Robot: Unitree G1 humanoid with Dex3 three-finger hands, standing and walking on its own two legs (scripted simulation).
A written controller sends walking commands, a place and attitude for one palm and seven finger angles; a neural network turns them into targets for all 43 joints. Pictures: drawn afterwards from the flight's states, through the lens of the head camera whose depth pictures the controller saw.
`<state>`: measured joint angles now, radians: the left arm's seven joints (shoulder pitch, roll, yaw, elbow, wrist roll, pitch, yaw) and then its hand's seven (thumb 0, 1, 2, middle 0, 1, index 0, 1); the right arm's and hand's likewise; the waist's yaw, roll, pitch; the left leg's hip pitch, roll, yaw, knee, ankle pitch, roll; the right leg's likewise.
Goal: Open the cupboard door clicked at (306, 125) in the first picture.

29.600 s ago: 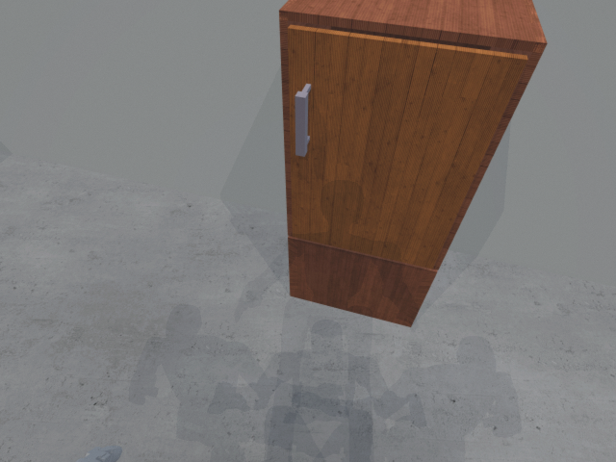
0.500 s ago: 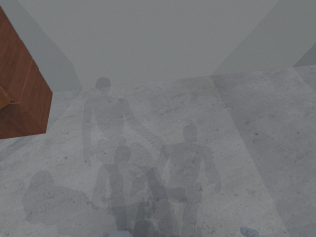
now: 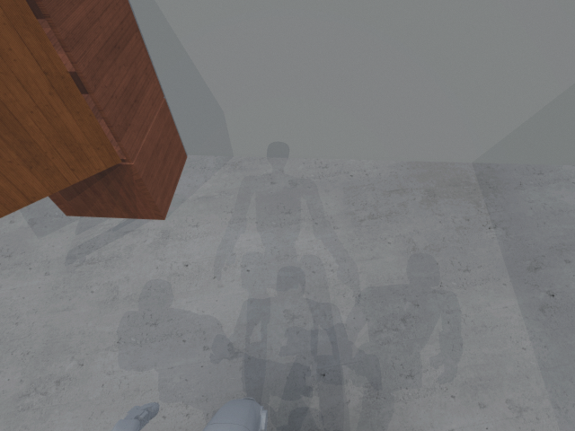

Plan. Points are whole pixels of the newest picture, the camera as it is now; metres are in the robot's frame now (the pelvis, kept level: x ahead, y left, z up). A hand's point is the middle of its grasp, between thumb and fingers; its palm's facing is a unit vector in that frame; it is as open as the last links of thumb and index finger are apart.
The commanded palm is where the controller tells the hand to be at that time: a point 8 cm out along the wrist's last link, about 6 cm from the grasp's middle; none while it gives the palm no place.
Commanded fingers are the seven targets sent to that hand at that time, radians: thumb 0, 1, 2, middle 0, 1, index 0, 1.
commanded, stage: turn to face it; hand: left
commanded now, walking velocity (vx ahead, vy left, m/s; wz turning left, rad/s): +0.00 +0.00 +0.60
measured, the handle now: out of the picture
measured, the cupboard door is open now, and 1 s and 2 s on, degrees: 41 41 41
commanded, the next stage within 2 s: take the last steps up to it in 0.84 s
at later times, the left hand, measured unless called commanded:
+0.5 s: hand out of the picture +0.03 +0.25 -0.16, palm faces +0.32 -0.91 -0.26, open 7.4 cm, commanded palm none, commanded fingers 0.00 0.90 0.90 -0.20 -0.30 -0.20 -0.30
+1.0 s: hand out of the picture -0.05 +0.19 -0.19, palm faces +0.54 -0.82 -0.20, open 7.4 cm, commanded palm none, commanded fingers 0.00 0.90 0.90 -0.20 -0.30 -0.20 -0.30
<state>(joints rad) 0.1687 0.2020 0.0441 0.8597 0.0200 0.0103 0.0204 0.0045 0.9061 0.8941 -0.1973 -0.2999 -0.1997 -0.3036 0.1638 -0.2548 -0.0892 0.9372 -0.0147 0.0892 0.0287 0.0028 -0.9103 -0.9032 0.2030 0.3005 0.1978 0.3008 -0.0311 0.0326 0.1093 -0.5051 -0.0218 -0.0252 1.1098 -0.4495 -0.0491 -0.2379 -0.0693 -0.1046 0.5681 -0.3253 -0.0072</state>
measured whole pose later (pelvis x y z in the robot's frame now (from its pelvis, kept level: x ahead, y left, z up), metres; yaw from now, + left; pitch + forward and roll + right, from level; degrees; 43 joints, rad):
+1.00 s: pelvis +0.02 +0.00 -0.01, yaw +30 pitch +0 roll +0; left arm 0.26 0.22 0.05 0.97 0.01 0.03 0.01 0.01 0.90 0.89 -0.20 -0.30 -0.20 -0.30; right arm 0.13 -0.20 -0.04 0.96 -0.02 0.03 0.01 0.00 -0.91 -0.90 0.20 0.30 0.20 0.30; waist 0.02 -0.06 0.10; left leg -0.28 0.00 0.05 0.61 -0.29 0.02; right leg -0.29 -0.12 -0.12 0.75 -0.49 0.05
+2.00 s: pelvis +0.20 +0.19 -0.01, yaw +36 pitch -1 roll +3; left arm 0.14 0.18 0.06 0.97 0.03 -0.04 -0.02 0.00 0.91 0.89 -0.19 -0.30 -0.20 -0.30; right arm 0.35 -0.17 -0.04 1.10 -0.02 -0.03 0.00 0.00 -0.92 -0.90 0.20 0.30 0.20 0.30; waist -0.02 0.00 0.04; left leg -0.14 0.03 0.19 0.52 -0.37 0.00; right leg -0.35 -0.07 -0.12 0.59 -0.25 -0.02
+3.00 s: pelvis +0.37 +0.39 -0.01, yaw +36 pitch -1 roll +0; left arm 0.10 0.18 0.04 1.00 0.01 0.02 0.03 0.00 0.91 0.89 -0.20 -0.30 -0.20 -0.30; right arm 0.21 -0.17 -0.05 1.05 0.00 0.04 -0.02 0.00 -0.91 -0.90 0.20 0.30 0.20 0.30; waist -0.02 -0.04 0.10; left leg -0.25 0.01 0.07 0.59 -0.33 -0.03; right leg -0.32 -0.07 -0.09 0.59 -0.25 0.01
